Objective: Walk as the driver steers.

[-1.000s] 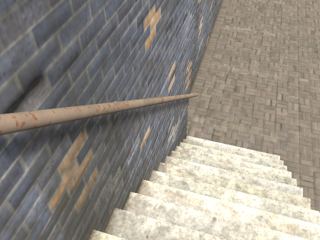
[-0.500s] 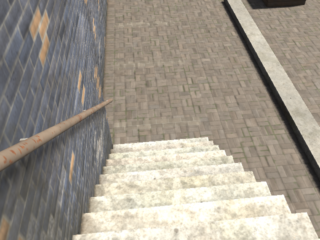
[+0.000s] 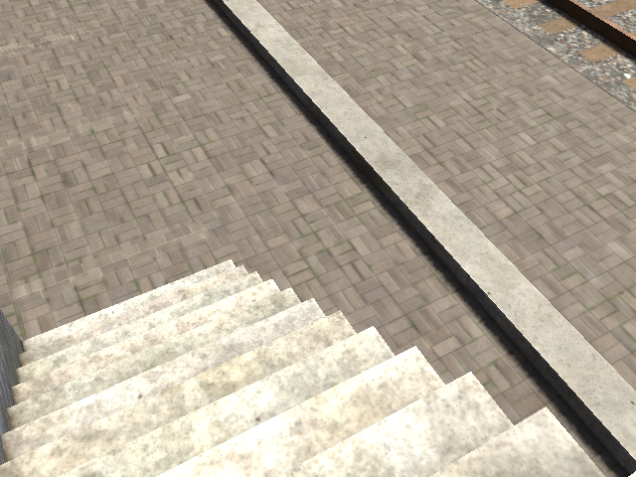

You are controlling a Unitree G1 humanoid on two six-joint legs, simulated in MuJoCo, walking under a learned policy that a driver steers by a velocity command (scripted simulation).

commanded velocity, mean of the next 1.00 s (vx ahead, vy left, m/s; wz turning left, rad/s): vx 0.35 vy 0.00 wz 0.12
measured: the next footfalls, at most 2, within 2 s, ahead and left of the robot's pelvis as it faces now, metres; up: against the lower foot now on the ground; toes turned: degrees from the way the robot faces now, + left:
left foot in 0.28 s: +0.21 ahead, +0.17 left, -0.20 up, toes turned -7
right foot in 0.82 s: +0.54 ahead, -0.02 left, -0.40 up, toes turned +1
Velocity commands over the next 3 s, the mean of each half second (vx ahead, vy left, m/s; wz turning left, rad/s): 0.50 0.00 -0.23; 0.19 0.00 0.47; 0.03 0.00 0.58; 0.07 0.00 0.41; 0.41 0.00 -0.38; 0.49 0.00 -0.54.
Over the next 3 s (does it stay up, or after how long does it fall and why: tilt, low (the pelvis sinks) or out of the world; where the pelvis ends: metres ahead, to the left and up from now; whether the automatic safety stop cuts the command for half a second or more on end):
stays up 0.85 0.34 -0.76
